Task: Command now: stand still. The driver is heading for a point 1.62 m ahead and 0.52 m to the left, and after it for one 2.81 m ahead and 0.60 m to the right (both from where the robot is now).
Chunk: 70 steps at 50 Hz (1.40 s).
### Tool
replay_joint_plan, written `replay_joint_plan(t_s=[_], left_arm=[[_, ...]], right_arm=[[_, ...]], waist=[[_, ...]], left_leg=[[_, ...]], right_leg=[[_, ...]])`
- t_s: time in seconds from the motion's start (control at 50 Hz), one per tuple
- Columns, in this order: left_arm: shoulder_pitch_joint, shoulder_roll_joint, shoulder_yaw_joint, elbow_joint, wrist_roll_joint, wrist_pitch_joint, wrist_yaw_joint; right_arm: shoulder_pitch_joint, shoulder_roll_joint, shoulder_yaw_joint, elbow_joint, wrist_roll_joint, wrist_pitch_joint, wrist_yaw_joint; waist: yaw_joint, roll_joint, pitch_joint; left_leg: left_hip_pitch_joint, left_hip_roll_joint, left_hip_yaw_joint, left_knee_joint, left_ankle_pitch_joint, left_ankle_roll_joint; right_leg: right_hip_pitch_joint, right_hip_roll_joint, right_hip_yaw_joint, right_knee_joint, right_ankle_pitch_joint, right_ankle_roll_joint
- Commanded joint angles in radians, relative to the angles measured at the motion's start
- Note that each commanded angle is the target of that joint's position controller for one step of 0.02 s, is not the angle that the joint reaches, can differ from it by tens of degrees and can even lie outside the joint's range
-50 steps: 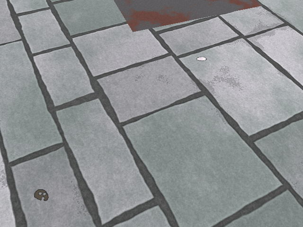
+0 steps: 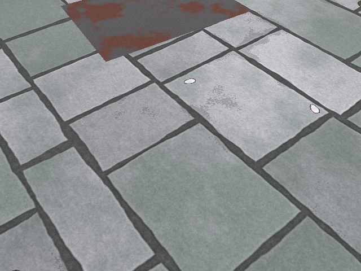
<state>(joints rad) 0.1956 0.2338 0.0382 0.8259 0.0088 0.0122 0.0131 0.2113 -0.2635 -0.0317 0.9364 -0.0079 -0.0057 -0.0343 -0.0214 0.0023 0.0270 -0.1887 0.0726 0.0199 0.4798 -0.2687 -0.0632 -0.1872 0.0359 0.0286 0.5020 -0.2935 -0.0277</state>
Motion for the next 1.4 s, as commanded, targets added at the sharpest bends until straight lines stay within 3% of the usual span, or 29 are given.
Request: replay_joint_plan(t_s=[0.02, 0.42, 0.84, 0.88, 0.92, 0.98, 1.0, 1.04, 1.06, 1.08, 1.1, 1.12, 1.14, 1.16, 1.18, 1.22, 1.24, 1.28, 1.34, 1.4], left_arm=[[-0.012, 0.108, 0.024, -0.028, -0.002, -0.013, 0.006], [0.013, 0.097, 0.01, 0.145, -0.009, -0.011, 0.018], [0.05, 0.074, -0.005, 0.23, -0.012, -0.008, 0.021], [0.075, 0.082, -0.001, 0.242, -0.02, -0.003, 0.025], [0.087, 0.115, 0.011, 0.233, -0.029, -0.006, 0.027], [0.169, 0.178, 0.036, 0.24, -0.04, -0.038, 0.019], [0.15, 0.173, 0.037, 0.23, -0.037, -0.048, 0.018], [0.06, 0.153, 0.032, 0.195, -0.046, -0.062, 0.014], [-0.014, 0.144, 0.029, 0.172, -0.056, -0.06, 0.012], [-0.042, 0.12, 0.024, 0.158, -0.053, -0.06, 0.009], [-0.053, 0.056, 0.006, 0.146, -0.036, -0.069, 0.002], [-0.06, 0.042, 0.005, 0.102, -0.037, -0.09, 0.006], [-0.054, 0.074, 0.013, 0.108, -0.053, -0.104, 0.004], [-0.034, 0.073, 0.012, 0.117, -0.062, -0.114, -0.006], [-0.021, 0.074, 0.014, 0.131, -0.056, -0.12, -0.011], [-0.055, 0.102, 0.031, 0.129, -0.037, -0.124, -0.018], [-0.059, 0.085, 0.031, 0.13, -0.034, -0.121, -0.025], [-0.106, 0.044, 0.023, 0.112, -0.032, -0.111, -0.034], [-0.266, 0.009, 0.003, 0.046, -0.034, -0.107, -0.038], [-0.353, 0.023, -0.003, 0.008, -0.041, -0.107, -0.048]], right_arm=[[0.014, -0.116, -0.025, -0.022, 0.001, -0.007, -0.006], [0.061, -0.078, -0.018, 0.085, 0.005, 0.0, -0.018], [0.13, -0.035, -0.005, 0.143, 0.006, 0.0, -0.022], [0.153, -0.023, -0.005, 0.157, 0.014, 0.003, -0.025], [0.125, -0.025, -0.007, 0.136, 0.018, -0.003, -0.028], [0.081, 0.027, 0.003, 0.097, 0.024, -0.047, -0.007], [0.076, 0.019, 0.0, 0.088, 0.031, -0.062, 0.004], [0.125, 0.02, -0.003, 0.089, 0.043, -0.085, 0.02], [0.213, 0.019, -0.009, 0.124, 0.041, -0.093, 0.023], [0.297, -0.005, -0.022, 0.166, 0.028, -0.093, 0.023], [0.436, -0.071, -0.043, 0.194, 0.019, -0.091, 0.02], [0.524, -0.181, -0.063, 0.196, 0.018, -0.1, 0.037], [0.441, -0.119, -0.039, 0.177, 0.006, -0.113, 0.038], [0.36, -0.07, -0.026, 0.148, 0.011, -0.121, 0.039], [0.306, -0.058, -0.02, 0.128, 0.014, -0.123, 0.045], [0.288, -0.018, -0.005, 0.119, 0.011, -0.111, 0.05], [0.318, -0.002, 0.001, 0.125, 0.006, -0.103, 0.047], [0.359, -0.017, 0.001, 0.128, 0.002, -0.091, 0.034], [0.346, -0.055, -0.003, 0.107, -0.001, -0.084, 0.016], [0.378, -0.081, -0.013, 0.115, 0.008, -0.086, 0.01]], waist=[[-0.002, -0.012, -0.028], [0.006, -0.004, 0.002], [0.013, 0.0, 0.024], [0.018, -0.018, 0.012], [0.033, -0.057, 0.093], [0.065, -0.197, 0.138], [0.053, -0.193, 0.147], [-0.009, -0.175, 0.148], [-0.066, -0.143, 0.134], [-0.09, -0.071, 0.107], [-0.126, 0.144, 0.027], [-0.127, 0.356, 0.005], [-0.074, 0.219, 0.061], [-0.038, 0.134, 0.118], [-0.021, 0.093, 0.115], [-0.015, 0.083, 0.106], [-0.019, 0.102, 0.085], [-0.028, 0.096, 0.075], [-0.049, 0.078, 0.112], [-0.061, 0.101, 0.136]], left_leg=[[0.014, 0.004, -0.001, -0.049, 0.161, 0.012], [0.009, -0.015, 0.014, -0.065, 0.145, 0.021], [-0.007, -0.026, 0.017, -0.068, 0.126, 0.029], [-0.022, -0.066, 0.06, -0.026, -0.109, 0.042], [-0.129, -0.083, 0.072, 0.048, -0.318, 0.068], [-0.255, -0.072, 0.054, 0.29, -0.202, 0.095], [-0.267, -0.047, 0.018, 0.335, -0.206, 0.118], [-0.192, -0.022, -0.002, 0.199, -0.229, 0.166], [-0.009, -0.044, 0.031, 0.017, -0.136, 0.178], [0.149, -0.066, 0.019, -0.037, -0.035, 0.159], [0.309, 0.103, -0.233, -0.154, -0.103, 0.189], [0.373, 0.311, -0.666, -0.318, -0.214, 0.316], [0.309, 0.351, -0.729, -0.334, -0.273, 0.344], [0.283, 0.316, -0.61, -0.325, -0.238, 0.315], [0.271, 0.26, -0.485, -0.33, -0.164, 0.278], [0.265, 0.183, -0.29, -0.332, 0.126, 0.219], [0.269, 0.156, -0.224, -0.325, 0.247, 0.21], [0.267, 0.135, -0.156, -0.326, 0.379, 0.217], [0.173, 0.112, -0.099, -0.37, 0.379, 0.218], [0.158, 0.13, -0.078, -0.403, 0.361, 0.227]], right_leg=[[-0.011, -0.071, 0.068, -0.092, 0.25, -0.027], [-0.011, -0.053, 0.037, -0.101, 0.226, -0.013], [-0.027, -0.046, 0.02, -0.11, 0.193, -0.005], [-0.035, -0.028, 0.014, -0.122, -0.119, -0.026], [-0.113, -0.077, 0.093, -0.173, -0.462, -0.075], [-0.097, -0.288, 0.414, -0.32, -0.598, -0.199], [-0.114, -0.326, 0.468, -0.34, -0.566, -0.223], [-0.144, -0.311, 0.403, -0.303, -0.453, -0.193], [-0.226, -0.243, 0.289, -0.25, -0.371, -0.147], [-0.299, -0.158, 0.173, -0.119, -0.236, -0.103], [-0.407, -0.051, 0.006, 0.227, -0.12, -0.036], [-0.591, 0.036, -0.038, 0.474, -0.243, -0.013], [-0.653, -0.031, 0.05, 0.65, -0.235, -0.029], [-0.704, -0.078, 0.065, 0.711, -0.129, -0.049], [-0.698, -0.11, 0.047, 0.701, -0.036, -0.059], [-0.655, -0.146, 0.015, 0.606, 0.079, -0.055], [-0.627, -0.144, -0.01, 0.577, 0.105, -0.045], [-0.62, -0.134, -0.046, 0.502, 0.151, -0.02], [-0.546, -0.101, -0.081, 0.261, 0.257, 0.004], [-0.469, -0.074, -0.103, 0.125, 0.318, -0.002]])
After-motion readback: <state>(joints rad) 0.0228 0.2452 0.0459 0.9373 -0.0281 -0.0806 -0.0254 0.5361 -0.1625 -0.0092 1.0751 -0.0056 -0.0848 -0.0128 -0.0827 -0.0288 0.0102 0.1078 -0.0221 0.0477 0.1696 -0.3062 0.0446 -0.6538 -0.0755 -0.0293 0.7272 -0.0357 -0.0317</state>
